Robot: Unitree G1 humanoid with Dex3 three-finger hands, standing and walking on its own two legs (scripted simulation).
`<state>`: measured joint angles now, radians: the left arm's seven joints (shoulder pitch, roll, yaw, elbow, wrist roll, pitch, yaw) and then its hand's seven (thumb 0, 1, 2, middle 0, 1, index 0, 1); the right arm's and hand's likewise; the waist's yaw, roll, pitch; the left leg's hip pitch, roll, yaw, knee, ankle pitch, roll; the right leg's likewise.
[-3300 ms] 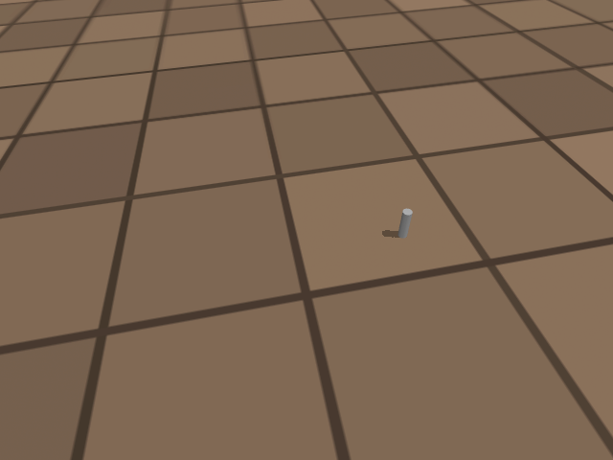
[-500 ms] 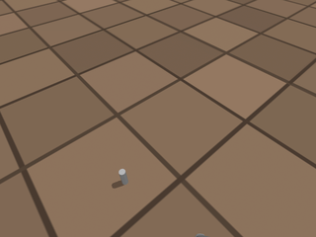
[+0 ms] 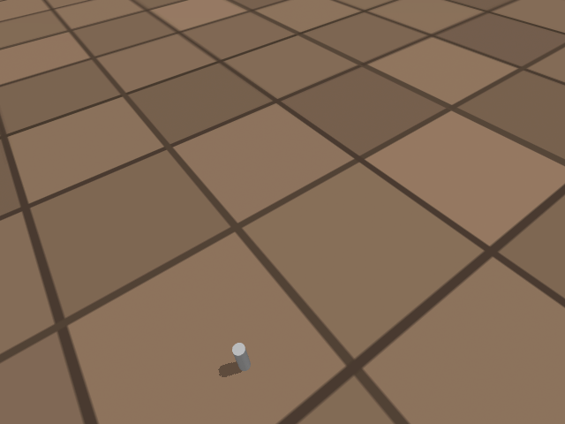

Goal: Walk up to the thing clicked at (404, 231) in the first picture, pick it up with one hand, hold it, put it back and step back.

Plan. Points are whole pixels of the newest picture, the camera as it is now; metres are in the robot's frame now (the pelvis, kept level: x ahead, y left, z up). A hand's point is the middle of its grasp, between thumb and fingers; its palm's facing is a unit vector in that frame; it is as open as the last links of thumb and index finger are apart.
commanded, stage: walk up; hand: left
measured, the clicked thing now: (241, 357) +0.47 +0.22 -0.68
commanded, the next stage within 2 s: stand in 1.48 s
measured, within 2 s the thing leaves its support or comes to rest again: neither
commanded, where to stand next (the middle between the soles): +0.12 +0.01 m, yaw +0 degrees
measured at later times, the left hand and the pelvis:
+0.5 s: hand out of the picture +0.15 +0.26 -0.14, palm faces -0.04 -0.92 -0.38, open 7.4 cm; pelvis +0.06 +0.00 +0.01, yaw +0 degrees
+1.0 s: hand out of the picture +0.17 +0.26 -0.13, palm faces -0.03 -0.94 -0.34, open 7.4 cm; pelvis +0.08 +0.00 +0.03, yaw +0 degrees
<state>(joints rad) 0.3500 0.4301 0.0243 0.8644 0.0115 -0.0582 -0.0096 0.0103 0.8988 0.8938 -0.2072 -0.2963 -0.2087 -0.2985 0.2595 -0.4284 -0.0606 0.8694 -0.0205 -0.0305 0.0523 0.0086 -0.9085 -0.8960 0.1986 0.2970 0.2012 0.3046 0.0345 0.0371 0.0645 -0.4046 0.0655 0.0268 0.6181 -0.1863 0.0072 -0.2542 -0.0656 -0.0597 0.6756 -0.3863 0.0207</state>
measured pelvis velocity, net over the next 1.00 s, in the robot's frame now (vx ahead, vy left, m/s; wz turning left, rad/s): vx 0.08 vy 0.00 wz -0.01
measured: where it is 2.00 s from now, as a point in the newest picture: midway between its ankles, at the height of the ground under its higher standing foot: outside the picture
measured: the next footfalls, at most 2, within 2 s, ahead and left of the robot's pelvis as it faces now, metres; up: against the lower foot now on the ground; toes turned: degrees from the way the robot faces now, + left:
right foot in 0.26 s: +0.12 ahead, -0.13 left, +0.00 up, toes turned -2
